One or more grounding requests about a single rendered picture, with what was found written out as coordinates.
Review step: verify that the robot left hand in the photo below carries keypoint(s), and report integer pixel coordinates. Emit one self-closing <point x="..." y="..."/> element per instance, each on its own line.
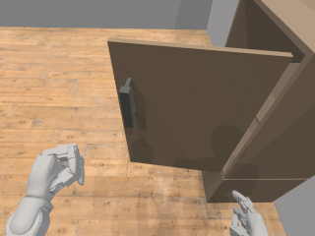
<point x="46" y="168"/>

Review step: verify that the handle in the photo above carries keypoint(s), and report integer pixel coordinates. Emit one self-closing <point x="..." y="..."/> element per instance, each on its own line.
<point x="125" y="95"/>

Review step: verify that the left robot forearm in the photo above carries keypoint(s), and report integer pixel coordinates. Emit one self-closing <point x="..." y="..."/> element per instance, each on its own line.
<point x="31" y="218"/>

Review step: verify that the cupboard door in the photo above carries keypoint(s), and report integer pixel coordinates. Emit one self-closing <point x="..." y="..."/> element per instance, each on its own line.
<point x="193" y="103"/>

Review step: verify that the robot right hand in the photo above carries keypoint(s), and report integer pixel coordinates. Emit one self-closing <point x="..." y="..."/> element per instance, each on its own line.
<point x="252" y="221"/>

